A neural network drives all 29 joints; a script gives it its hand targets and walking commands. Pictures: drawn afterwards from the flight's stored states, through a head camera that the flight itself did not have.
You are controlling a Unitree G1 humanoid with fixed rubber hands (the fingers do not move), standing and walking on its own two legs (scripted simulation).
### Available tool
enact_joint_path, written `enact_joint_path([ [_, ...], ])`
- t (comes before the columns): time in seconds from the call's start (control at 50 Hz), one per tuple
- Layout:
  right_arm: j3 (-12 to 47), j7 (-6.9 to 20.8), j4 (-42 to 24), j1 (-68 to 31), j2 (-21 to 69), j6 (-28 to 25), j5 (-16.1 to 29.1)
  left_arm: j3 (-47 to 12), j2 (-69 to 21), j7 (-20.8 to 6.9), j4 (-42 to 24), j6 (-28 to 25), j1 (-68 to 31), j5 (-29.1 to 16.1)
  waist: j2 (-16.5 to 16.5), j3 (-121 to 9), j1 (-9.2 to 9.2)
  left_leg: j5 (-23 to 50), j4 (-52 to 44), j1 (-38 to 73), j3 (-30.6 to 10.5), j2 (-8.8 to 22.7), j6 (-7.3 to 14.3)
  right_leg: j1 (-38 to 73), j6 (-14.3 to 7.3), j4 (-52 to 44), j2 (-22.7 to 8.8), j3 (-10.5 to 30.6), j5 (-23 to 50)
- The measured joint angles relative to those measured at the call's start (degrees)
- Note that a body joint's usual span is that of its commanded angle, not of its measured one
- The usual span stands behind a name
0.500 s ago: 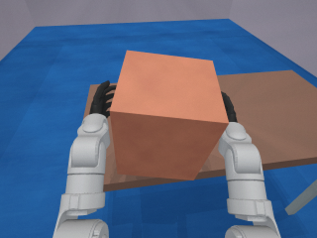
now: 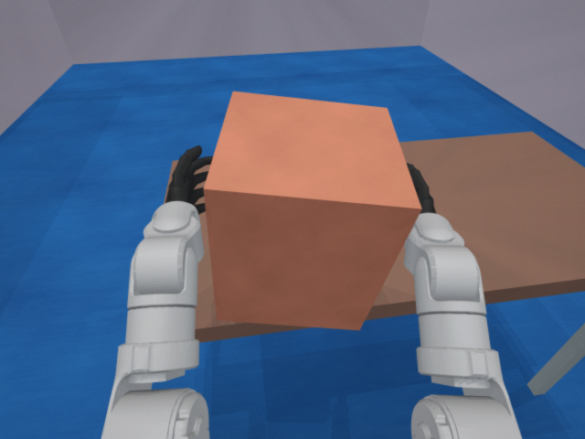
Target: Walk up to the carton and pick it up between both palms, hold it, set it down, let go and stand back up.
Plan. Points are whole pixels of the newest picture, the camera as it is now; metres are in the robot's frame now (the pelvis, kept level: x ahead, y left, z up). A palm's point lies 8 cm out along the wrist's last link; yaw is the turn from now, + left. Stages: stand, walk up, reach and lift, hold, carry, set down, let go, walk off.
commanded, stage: set down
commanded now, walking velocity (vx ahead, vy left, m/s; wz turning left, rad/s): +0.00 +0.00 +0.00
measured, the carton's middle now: (299, 217) +0.39 -0.01 +0.16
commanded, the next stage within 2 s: none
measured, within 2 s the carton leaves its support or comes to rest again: neither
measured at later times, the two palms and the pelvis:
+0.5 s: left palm (200, 217) +0.41 +0.13 +0.15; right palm (405, 230) +0.39 -0.17 +0.13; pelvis +0.02 -0.01 +0.00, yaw +0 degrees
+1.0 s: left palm (188, 222) +0.43 +0.16 +0.13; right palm (381, 230) +0.42 -0.14 +0.11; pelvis +0.05 +0.01 +0.00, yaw +0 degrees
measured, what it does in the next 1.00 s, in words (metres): shifts its weight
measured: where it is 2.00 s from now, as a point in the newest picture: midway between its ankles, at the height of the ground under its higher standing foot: outside the picture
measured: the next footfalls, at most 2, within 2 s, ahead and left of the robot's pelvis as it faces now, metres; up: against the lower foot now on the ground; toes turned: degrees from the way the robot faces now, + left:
none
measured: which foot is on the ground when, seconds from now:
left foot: down 0.00-1.00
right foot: down 0.00-1.00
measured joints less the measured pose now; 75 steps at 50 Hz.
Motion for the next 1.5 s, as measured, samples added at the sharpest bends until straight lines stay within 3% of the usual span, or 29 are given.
enact_joint_path([
  [0.26,-3.52,1.18,10.15,-1.89,0.73,-8.16,-3.11,3.45,-1.00,-1.71,11.01,-7.95,-3.28,3.92,-0.05,-0.51,0.08,-0.10,0.85,-2.96,0.53,0.68,-0.50,-3.31,-0.57,1.07,0.69,0.40,0.05],
  [0.48,-3.09,-0.53,13.25,-0.21,1.38,-15.11,-2.65,3.75,-0.62,-2.02,14.64,-16.00,-1.06,3.34,-0.18,-1.70,0.88,0.35,-1.56,-4.20,0.33,0.91,-0.69,-4.86,-0.76,-0.57,0.91,0.22,0.06],
  [0.76,-3.56,-1.95,15.43,2.82,3.52,-20.98,-2.97,3.78,0.01,-3.16,17.29,-21.74,1.57,3.37,-0.75,-2.55,1.17,0.45,-5.61,-1.38,-0.02,-0.04,0.20,-2.19,0.13,-3.89,-0.05,-0.03,-0.47],
  [1.08,-4.62,0.21,15.56,4.33,2.89,-23.08,-2.61,2.34,-1.84,-1.25,14.64,-22.06,4.32,3.35,-1.69,-3.90,0.50,1.48,-8.19,-0.46,-0.02,-1.17,1.03,-0.43,0.98,-8.20,-1.17,0.15,1.45],
  [1.3,-11.17,3.26,23.92,-0.36,3.22,-24.52,-8.76,7.50,-3.29,-2.15,23.35,-23.34,-0.66,8.69,-0.56,-3.27,-0.26,1.94,-7.03,-0.84,-0.21,-0.56,0.44,-0.24,0.20,-8.17,-0.53,-0.06,2.49],
  [1.5,-12.56,2.22,26.61,-1.44,3.19,-29.09,-8.97,11.32,-2.72,-3.61,30.18,-29.99,-3.95,9.18,0.60,-6.44,0.00,3.05,-7.52,-5.38,0.03,0.67,-0.45,-5.15,-0.76,-8.18,0.69,-0.03,3.51],
])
